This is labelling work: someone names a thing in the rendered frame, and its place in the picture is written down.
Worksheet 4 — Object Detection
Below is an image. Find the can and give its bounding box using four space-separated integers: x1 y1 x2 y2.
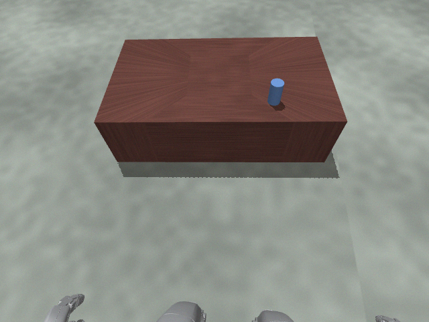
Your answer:
267 78 284 106

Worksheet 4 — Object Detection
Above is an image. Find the left robot hand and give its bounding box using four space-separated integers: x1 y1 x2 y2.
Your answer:
43 294 84 322

